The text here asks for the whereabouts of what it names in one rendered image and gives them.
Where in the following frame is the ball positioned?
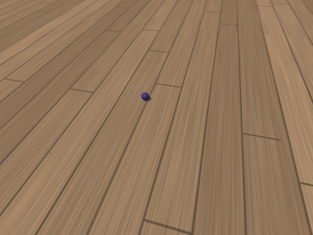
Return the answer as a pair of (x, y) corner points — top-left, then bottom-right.
(141, 93), (149, 100)

